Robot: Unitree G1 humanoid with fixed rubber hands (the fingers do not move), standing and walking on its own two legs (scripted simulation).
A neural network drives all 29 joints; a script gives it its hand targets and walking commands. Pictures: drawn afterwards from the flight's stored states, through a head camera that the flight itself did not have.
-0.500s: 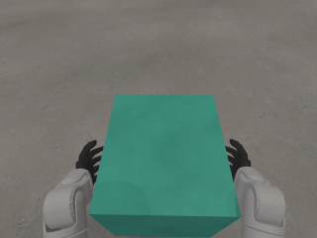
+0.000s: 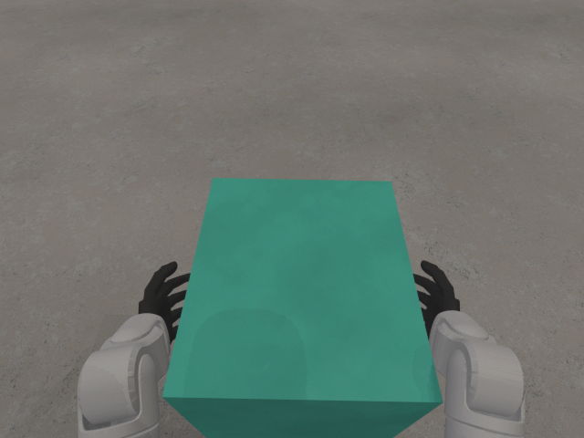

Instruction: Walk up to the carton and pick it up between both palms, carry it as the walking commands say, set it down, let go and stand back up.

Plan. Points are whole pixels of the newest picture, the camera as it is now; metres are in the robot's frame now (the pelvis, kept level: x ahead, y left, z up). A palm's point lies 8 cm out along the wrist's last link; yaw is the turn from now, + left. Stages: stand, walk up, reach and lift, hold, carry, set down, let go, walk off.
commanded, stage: carry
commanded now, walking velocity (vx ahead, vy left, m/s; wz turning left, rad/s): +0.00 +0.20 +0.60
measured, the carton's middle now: (299, 311) +0.30 +0.01 +0.01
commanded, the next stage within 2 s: none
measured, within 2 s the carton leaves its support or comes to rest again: neither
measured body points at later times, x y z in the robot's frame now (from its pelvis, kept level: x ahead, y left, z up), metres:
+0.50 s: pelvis -0.08 +0.18 +0.00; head -0.08 +0.19 +0.45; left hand +0.12 +0.43 +0.06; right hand +0.23 +0.10 +0.06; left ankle -0.06 +0.30 -0.72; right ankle -0.04 +0.01 -0.67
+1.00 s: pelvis -0.21 +0.33 -0.01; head -0.22 +0.33 +0.44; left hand -0.09 +0.61 +0.07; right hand +0.12 +0.33 +0.08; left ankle -0.24 +0.45 -0.72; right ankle -0.09 +0.15 -0.71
